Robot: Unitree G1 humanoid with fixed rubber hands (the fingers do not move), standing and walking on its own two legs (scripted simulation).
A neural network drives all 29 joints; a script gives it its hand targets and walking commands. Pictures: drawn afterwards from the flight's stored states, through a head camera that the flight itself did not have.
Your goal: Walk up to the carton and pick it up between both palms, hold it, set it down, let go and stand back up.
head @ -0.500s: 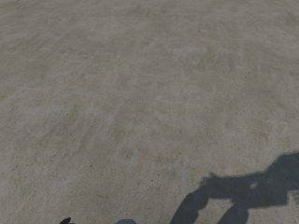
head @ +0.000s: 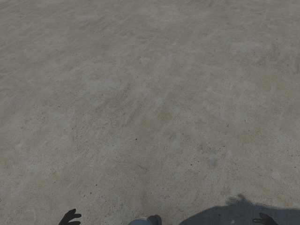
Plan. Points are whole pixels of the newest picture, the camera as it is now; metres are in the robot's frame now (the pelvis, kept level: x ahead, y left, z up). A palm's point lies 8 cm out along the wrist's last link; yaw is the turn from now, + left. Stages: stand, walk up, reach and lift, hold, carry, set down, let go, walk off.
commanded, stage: walk up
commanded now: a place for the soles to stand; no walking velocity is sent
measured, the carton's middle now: out of the picture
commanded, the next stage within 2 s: none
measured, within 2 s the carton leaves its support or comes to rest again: neither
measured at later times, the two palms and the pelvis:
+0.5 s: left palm out of the picture -0.12 +0.42 -0.10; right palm out of the picture +0.02 -0.18 -0.10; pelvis -0.14 +0.09 +0.00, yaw +21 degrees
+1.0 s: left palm out of the picture -0.38 +0.40 -0.08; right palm out of the picture +0.07 +0.02 -0.08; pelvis -0.20 +0.14 +0.02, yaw +50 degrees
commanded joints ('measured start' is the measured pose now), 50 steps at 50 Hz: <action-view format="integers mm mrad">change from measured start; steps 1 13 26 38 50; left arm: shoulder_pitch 20 26 -85 55 38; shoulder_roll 272 210 134 122 125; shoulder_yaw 68 67 32 24 44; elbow -66 -57 -120 -79 -56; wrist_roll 19 49 9 10 37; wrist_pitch -4 -50 28 -33 -88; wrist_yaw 16 19 -31 3 30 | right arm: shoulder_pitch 68 72 128 122 146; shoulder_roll -110 -114 -288 -132 -145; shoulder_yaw -32 -7 -64 -31 -26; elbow -51 55 97 -9 13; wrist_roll -45 5 38 -9 -68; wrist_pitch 6 5 -22 -30 -12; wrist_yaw -5 63 -1 19 66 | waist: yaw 31 51 -66 -27 -9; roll -265 -265 280 121 -98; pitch -101 -101 63 -110 -81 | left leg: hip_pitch -225 -221 22 237 -200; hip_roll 60 151 412 230 141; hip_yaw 17 68 -425 -387 -42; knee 549 564 -409 -191 646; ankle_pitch -451 -261 -334 50 -116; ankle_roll -83 -138 177 115 -126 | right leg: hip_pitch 27 189 -390 -177 92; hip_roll -657 -365 -126 7 -392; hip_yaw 604 53 68 68 183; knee -493 -343 410 114 -398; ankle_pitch -260 -177 -426 -9 -37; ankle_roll -213 -74 82 48 -98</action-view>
